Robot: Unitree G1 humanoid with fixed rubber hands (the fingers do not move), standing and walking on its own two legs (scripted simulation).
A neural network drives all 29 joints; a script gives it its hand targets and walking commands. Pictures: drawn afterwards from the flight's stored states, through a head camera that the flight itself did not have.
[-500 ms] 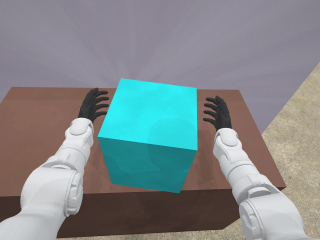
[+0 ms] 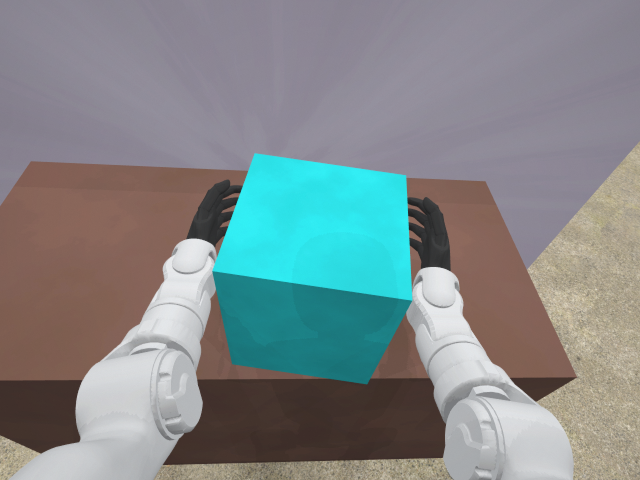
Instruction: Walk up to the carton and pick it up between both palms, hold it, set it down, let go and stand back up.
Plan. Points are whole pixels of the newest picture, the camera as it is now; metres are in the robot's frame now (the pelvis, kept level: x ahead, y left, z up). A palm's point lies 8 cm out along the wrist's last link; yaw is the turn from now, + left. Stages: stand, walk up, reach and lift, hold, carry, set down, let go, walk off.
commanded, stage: reach and lift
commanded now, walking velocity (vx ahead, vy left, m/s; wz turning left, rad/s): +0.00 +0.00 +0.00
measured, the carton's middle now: (314, 275) +0.40 +0.01 +0.00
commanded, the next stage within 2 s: none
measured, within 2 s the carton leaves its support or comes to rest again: leaves its support in 1.48 s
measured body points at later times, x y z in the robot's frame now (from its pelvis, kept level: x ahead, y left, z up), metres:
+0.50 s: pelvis +0.00 +0.01 +0.00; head +0.04 +0.05 +0.45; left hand +0.43 +0.16 +0.06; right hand +0.40 -0.14 +0.07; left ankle +0.02 +0.12 -0.74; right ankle -0.04 -0.11 -0.74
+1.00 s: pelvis +0.00 +0.01 +0.00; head +0.04 +0.05 +0.45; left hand +0.43 +0.16 +0.06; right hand +0.40 -0.14 +0.07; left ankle +0.02 +0.12 -0.74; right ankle -0.04 -0.11 -0.74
